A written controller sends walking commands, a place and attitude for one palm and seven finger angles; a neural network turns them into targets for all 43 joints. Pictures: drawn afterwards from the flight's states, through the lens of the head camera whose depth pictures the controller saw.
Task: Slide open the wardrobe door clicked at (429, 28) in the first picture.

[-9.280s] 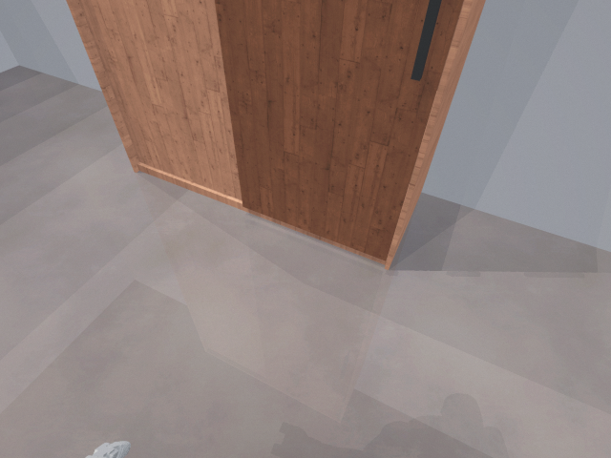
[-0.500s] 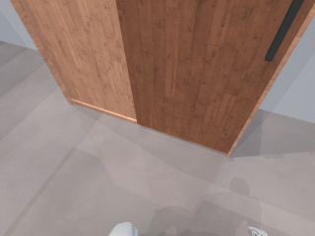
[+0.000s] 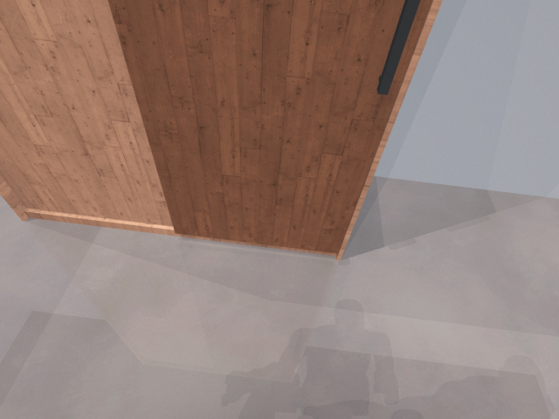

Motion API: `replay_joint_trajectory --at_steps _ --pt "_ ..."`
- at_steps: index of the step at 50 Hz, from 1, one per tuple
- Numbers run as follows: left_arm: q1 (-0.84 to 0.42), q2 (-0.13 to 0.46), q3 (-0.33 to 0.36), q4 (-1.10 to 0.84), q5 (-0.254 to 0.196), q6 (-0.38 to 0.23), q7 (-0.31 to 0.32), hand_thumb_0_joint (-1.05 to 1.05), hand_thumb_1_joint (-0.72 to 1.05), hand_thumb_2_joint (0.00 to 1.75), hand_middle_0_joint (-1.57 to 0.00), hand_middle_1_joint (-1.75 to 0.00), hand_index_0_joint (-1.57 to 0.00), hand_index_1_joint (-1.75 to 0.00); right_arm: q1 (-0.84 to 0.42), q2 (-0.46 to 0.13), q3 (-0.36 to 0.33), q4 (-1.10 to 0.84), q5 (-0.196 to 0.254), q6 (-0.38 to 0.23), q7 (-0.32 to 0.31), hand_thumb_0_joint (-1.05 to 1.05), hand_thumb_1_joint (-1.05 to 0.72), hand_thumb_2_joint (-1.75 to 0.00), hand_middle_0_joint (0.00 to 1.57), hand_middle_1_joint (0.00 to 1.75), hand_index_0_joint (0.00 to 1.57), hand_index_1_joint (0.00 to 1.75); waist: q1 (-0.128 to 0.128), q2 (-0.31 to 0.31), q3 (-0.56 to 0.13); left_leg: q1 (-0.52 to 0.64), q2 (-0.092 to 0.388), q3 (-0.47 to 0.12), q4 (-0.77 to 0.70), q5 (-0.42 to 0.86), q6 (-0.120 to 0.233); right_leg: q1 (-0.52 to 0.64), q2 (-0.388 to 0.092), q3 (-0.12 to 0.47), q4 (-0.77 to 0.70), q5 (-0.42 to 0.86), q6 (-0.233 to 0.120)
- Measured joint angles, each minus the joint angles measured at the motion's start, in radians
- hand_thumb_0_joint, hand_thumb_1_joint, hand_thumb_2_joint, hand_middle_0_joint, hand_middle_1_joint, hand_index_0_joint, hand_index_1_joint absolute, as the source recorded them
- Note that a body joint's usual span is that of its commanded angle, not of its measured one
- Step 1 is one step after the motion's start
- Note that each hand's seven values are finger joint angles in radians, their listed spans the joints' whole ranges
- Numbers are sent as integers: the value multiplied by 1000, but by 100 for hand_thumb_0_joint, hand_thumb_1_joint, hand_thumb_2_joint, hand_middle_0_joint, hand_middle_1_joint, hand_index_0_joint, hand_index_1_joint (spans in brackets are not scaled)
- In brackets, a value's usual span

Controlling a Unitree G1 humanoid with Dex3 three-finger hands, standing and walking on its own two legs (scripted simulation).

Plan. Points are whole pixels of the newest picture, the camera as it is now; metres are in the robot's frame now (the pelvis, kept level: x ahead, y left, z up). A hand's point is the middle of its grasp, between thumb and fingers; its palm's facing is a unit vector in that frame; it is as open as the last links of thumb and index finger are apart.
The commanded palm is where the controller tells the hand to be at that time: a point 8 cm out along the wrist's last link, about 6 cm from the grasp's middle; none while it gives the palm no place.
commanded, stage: take the last steps up to it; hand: right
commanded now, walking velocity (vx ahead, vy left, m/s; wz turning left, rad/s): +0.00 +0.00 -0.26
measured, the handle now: (402, 23) +0.82 -0.20 +0.20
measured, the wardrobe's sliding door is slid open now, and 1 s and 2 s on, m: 0.00 0.00 0.00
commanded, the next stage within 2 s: come to a stop and stand still in 1.18 s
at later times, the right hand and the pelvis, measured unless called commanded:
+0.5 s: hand out of the picture +0.07 -0.22 -0.17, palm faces +0.09 +0.98 -0.19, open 7.4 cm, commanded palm none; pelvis +0.05 -0.03 +0.00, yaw -3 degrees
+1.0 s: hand out of the picture +0.15 -0.17 -0.17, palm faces +0.20 +0.97 -0.15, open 7.3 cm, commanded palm none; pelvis +0.21 -0.01 +0.00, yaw -5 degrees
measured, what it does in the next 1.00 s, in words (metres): walks ahead: right foot, then left foot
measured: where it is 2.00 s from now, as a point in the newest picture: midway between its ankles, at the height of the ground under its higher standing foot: (284, 404)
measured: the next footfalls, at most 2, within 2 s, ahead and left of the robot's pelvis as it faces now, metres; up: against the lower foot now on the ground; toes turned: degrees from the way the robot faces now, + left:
right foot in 0.12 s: +0.01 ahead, -0.14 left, +0.00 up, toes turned -5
left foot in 0.60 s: +0.20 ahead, +0.11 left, +0.00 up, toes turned +4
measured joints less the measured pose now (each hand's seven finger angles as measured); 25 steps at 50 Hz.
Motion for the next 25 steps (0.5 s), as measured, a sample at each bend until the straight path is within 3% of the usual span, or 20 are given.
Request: replay_joint_trajectory --at_steps 3,6,9,14,19,25 --pt "-33 -11 -12 -3 -7 -12 5 1 91 90 -20 -30 -19 -30 21 -17 -7 22 -3 0 2 1 -90 -90 21 30 20 30 -23 19 9 -23 14 17 22 -2 -12 64 7 -24 -144 -14 -7" --pt "-50 -21 -27 -14 -8 -43 9 1 91 90 -20 -30 -19 -30 49 -36 -15 51 7 7 2 1 -90 -90 21 30 20 30 -31 26 -1 -56 22 37 80 -23 -36 163 13 -42 -372 93 -26" --pt "-53 -61 -43 -12 3 -65 9 1 91 90 -20 -30 -20 -30 69 -64 -27 93 9 34 5 1 -90 -90 20 30 20 30 -42 66 -11 -125 4 -32 270 -202 -47 171 30 -53 -363 98 -77" --pt "10 -101 -63 4 5 -95 28 1 91 90 -20 -30 -20 -30 85 -66 -25 132 1 30 31 1 -91 -90 20 30 20 30 -25 49 -51 -219 -32 -72 506 -131 -46 248 23 -31 -484 145 -94" --pt "79 -101 -57 47 -1 -111 36 1 93 90 -21 -30 -20 -30 71 -46 -19 127 2 12 42 1 -91 -90 20 30 20 30 -18 43 -61 -260 -18 -95 493 -46 -62 313 40 -28 -576 171 -98" --pt "153 -103 -50 97 6 -116 37 1 92 90 -20 -30 -20 -30 17 -16 -18 116 7 7 48 1 -91 -90 20 30 20 30 16 28 -47 -237 -10 -82 292 -40 -63 361 40 -37 -595 138 -80"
